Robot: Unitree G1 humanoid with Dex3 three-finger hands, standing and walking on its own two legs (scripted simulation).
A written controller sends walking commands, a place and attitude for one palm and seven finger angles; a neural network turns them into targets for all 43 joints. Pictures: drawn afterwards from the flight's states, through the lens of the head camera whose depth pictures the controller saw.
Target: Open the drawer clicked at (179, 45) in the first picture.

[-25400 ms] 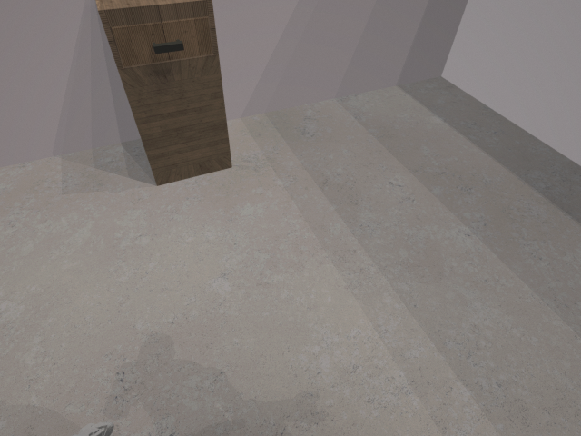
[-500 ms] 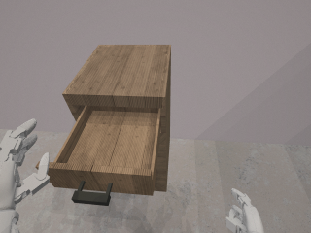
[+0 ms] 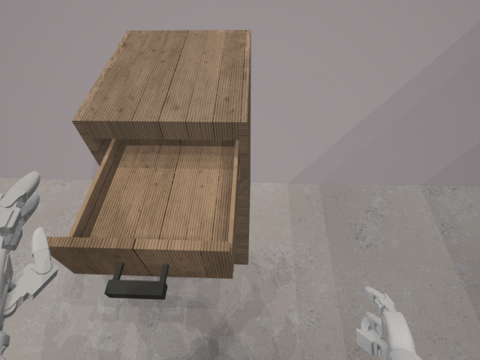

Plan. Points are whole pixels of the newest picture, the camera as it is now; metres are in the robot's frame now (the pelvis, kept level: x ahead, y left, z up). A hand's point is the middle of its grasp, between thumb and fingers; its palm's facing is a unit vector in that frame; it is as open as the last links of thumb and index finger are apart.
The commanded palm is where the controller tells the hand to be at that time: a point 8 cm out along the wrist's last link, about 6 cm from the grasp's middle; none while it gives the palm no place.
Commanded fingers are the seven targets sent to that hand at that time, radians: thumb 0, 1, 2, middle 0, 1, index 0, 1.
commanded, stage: step back with the hand held close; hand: left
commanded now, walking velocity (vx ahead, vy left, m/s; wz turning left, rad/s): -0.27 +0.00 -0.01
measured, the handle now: (139, 278) +0.27 +0.22 -0.09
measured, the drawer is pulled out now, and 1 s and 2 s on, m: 0.28 0.28 0.28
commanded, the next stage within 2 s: stop stepping back and stand still in 0.96 s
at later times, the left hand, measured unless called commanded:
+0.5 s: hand out of the picture +0.12 +0.25 +0.15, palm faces +0.37 -0.82 -0.43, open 7.4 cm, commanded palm +0.06 +0.30 +0.17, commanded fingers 0.00 0.90 0.90 -0.20 -0.30 -0.20 -0.30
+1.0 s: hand out of the picture +0.05 +0.18 +0.16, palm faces +0.16 -0.82 -0.55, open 7.4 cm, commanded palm -0.03 +0.25 +0.17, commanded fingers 0.00 0.90 0.90 -0.20 -0.30 -0.20 -0.30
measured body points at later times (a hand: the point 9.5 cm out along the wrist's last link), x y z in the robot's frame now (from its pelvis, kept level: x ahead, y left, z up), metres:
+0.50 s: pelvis -0.07 +0.02 -0.02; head -0.04 +0.03 +0.43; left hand +0.09 +0.29 +0.18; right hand +0.13 -0.21 -0.08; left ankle +0.00 +0.12 -0.74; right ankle -0.01 -0.11 -0.74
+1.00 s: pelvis -0.17 -0.02 -0.01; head -0.10 -0.02 +0.43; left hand +0.03 +0.23 +0.19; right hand +0.01 -0.25 -0.11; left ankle -0.04 +0.11 -0.73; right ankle -0.24 -0.12 -0.74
